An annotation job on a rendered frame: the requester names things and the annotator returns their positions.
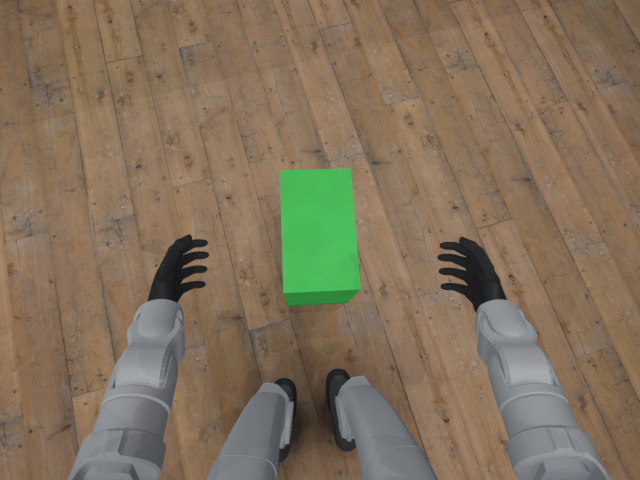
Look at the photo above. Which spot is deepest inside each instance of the right robot forearm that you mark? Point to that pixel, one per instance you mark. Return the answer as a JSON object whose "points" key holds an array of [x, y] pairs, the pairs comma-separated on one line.
{"points": [[545, 442]]}

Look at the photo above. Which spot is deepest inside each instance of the left robot hand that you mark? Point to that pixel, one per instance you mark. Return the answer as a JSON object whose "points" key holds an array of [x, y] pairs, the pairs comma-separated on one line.
{"points": [[170, 274]]}

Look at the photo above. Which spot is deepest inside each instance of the right robot foot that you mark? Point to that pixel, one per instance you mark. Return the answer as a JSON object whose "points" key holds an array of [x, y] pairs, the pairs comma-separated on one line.
{"points": [[335, 380]]}

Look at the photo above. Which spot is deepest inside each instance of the right robot hand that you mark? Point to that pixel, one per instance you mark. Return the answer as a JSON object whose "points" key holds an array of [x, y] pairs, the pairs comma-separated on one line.
{"points": [[483, 282]]}

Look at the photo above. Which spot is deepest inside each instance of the carton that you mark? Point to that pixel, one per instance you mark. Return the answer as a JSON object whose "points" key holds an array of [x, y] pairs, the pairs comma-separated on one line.
{"points": [[319, 245]]}

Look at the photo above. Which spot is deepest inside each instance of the robot left thigh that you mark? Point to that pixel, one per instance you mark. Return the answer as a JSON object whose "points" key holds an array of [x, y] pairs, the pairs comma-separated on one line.
{"points": [[251, 451]]}

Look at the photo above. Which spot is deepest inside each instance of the left robot forearm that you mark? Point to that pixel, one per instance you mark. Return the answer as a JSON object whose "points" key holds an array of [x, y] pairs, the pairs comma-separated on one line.
{"points": [[127, 439]]}

